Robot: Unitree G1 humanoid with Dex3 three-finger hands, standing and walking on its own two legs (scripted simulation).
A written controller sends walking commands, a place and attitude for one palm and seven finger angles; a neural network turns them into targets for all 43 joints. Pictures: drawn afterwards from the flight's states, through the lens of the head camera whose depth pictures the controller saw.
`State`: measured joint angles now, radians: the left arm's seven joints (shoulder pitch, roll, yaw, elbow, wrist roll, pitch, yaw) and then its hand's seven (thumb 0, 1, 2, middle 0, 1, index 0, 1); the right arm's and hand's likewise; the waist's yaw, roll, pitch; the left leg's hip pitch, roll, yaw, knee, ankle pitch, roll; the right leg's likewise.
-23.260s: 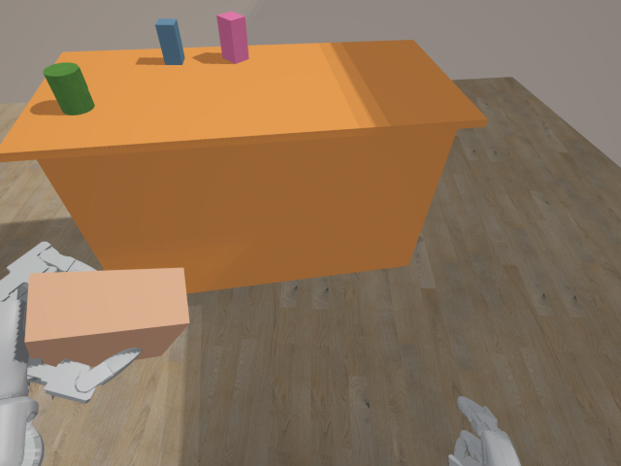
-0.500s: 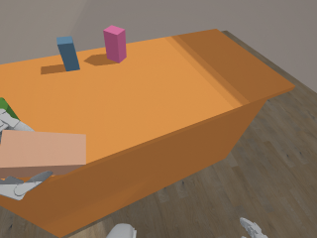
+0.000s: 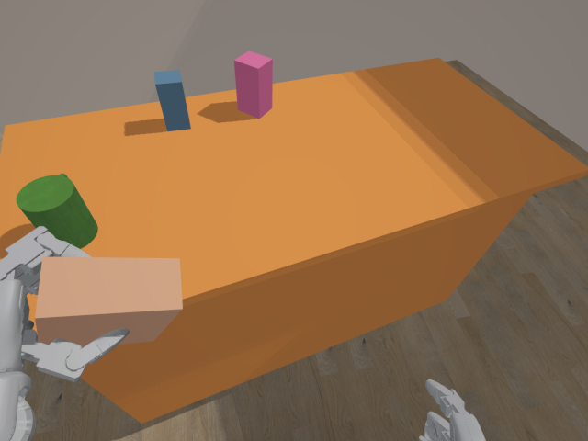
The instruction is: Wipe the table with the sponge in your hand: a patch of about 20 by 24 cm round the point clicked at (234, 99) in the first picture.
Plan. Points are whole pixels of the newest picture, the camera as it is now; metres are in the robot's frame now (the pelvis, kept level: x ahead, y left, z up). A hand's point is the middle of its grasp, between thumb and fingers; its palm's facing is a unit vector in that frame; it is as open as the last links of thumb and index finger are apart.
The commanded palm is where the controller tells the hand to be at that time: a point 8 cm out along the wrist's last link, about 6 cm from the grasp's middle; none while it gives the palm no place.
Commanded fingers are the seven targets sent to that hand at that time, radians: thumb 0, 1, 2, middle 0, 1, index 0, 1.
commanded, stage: look again from close up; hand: left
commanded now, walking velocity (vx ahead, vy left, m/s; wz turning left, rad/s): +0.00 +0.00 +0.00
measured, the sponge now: (128, 305) +0.23 +0.21 +0.11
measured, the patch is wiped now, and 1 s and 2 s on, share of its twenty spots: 0.00 0.00 0.00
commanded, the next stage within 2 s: shuffle to correct the standing spot in 0.04 s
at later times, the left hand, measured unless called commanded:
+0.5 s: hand (106, 269) +0.25 +0.23 +0.15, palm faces +0.40 -0.84 -0.37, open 9.9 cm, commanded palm +0.18 +0.26 +0.19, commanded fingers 0.00 0.10 1.30 -1.20 -1.60 -1.20 -1.60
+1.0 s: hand (215, 232) +0.31 +0.13 +0.15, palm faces +0.35 -0.84 -0.42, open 9.9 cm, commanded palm +0.26 +0.16 +0.19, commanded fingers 0.00 0.10 1.30 -1.20 -1.60 -1.20 -1.60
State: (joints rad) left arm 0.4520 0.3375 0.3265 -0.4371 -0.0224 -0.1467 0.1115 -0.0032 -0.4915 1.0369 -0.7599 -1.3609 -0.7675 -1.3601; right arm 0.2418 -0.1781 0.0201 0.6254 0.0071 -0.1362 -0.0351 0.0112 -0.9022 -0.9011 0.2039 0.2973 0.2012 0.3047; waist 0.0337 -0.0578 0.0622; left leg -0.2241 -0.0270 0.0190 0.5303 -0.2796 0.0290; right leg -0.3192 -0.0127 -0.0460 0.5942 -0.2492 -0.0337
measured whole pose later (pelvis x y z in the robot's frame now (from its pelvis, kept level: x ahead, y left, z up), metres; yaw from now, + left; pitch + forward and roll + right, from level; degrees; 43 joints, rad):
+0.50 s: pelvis +0.03 -0.02 +0.00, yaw +2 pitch -1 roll -2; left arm 0.40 0.34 0.32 -0.44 -0.02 -0.13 0.11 0.00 -0.49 1.04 -0.76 -1.36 -0.77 -1.36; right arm 0.27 -0.19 0.00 0.62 0.02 -0.11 -0.02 0.01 -0.90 -0.90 0.20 0.30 0.20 0.30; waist 0.01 0.01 0.06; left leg -0.26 0.05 -0.06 0.68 -0.37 0.01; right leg -0.24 0.08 -0.11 0.52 -0.26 -0.08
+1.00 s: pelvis +0.10 -0.12 -0.01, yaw +0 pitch -2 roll +1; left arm 0.50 0.40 0.35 -0.56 -0.05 -0.14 0.10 0.00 -0.49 1.04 -0.76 -1.36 -0.77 -1.36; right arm 0.22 -0.18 0.01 0.61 0.03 -0.04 0.00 0.01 -0.90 -0.90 0.20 0.30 0.20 0.30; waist 0.04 -0.07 0.09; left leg -0.43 0.05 0.05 1.01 -0.47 0.02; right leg -0.34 0.03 -0.11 0.61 -0.25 -0.11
